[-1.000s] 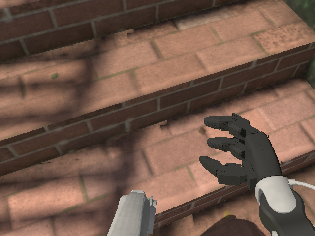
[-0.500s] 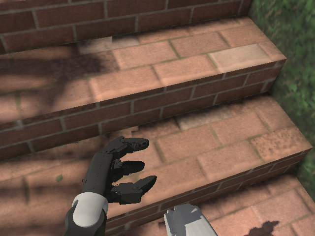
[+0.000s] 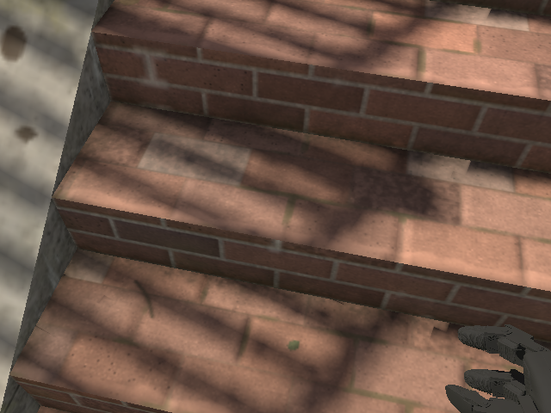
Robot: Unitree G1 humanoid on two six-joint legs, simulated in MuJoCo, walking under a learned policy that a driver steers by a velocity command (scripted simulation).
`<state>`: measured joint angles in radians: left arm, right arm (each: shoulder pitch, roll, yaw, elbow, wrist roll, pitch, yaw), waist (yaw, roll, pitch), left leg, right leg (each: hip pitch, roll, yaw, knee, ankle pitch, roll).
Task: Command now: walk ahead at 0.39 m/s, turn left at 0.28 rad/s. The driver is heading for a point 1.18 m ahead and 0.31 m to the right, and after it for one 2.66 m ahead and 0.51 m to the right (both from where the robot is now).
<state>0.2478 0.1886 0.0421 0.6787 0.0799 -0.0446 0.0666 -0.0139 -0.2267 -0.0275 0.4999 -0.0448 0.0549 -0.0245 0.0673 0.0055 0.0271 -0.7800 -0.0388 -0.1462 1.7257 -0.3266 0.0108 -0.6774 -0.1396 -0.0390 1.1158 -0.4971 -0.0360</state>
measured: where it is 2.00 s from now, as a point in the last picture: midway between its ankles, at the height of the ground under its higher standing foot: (453, 37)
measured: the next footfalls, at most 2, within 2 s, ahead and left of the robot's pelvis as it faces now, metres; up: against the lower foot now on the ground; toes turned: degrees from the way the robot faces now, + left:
left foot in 0.08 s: +0.03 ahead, +0.20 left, -0.01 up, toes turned +2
right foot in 0.34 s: +0.15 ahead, +0.08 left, +0.00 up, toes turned -4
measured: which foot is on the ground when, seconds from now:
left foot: up 0.00-0.06, down 0.08-0.30, up 0.32-0.70, down 0.72-1.00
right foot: down 0.00-0.10, up 0.12-0.32, down 0.34-0.74, up 0.76-1.00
